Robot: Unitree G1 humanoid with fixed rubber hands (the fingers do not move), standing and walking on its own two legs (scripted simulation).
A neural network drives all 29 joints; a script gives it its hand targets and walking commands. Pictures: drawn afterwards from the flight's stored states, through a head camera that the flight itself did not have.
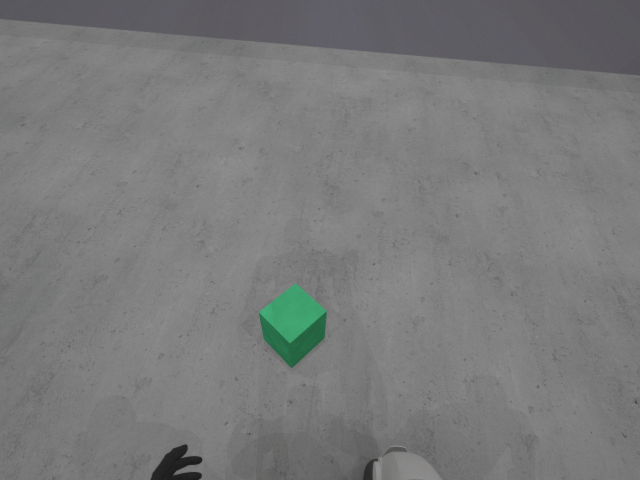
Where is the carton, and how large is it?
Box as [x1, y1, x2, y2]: [259, 283, 326, 367]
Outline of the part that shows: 295,283 259,312 264,339 291,367 324,337 326,311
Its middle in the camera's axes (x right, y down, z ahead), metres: -0.08 +0.28 +1.27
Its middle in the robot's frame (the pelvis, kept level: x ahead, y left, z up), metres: +0.68 +0.03 -0.69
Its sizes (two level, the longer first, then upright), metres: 0.154 0.143 0.188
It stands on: the floor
